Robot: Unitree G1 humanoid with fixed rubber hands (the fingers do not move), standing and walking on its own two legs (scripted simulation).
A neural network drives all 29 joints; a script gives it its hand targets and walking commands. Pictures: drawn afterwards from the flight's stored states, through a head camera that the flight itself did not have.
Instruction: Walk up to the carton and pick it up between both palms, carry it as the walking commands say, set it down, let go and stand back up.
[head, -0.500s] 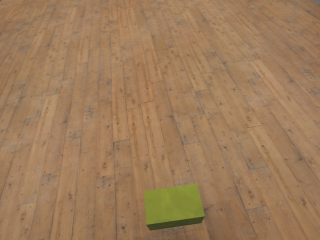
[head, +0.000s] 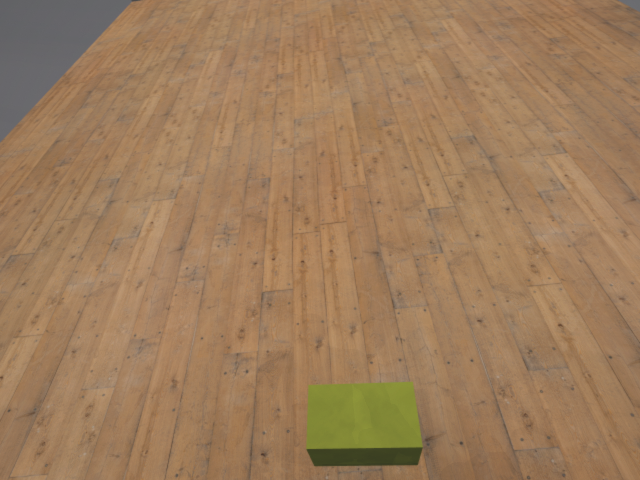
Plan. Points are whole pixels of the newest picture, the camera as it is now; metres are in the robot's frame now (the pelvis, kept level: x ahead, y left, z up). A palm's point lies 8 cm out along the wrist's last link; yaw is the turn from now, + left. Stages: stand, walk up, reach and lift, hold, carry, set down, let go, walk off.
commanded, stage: walk up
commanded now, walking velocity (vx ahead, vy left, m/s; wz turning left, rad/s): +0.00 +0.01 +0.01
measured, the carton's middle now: (362, 424) +0.42 -0.01 -0.69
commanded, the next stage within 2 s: stand in 0.82 s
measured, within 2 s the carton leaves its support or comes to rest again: neither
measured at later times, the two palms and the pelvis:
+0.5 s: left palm out of the picture +0.00 +0.26 -0.14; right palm out of the picture -0.06 -0.16 -0.14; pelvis -0.01 +0.05 +0.01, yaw -3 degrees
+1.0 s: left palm out of the picture +0.03 +0.26 -0.15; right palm out of the picture -0.03 -0.15 -0.15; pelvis +0.01 +0.05 +0.00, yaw -3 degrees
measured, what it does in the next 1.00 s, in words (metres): shifts its weight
